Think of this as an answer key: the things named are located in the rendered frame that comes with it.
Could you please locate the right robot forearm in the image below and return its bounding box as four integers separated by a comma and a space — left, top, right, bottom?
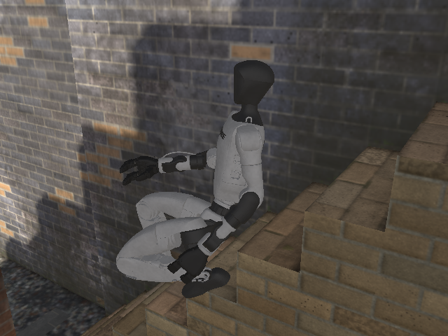
158, 150, 208, 173

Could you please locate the robot right hand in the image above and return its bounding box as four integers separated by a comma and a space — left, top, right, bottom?
120, 156, 159, 186

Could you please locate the robot left shin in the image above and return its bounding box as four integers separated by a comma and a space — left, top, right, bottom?
116, 253, 211, 282

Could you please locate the left robot forearm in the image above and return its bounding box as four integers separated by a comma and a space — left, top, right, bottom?
197, 192, 260, 256

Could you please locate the humanoid robot head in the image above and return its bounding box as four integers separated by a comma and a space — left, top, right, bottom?
232, 60, 274, 126

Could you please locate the robot left hand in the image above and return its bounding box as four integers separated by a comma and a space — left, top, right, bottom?
167, 245, 209, 284

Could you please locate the right robot upper arm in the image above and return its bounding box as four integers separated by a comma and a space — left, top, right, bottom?
206, 111, 239, 169

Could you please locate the left robot upper arm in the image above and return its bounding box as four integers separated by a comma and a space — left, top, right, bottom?
235, 125, 264, 207

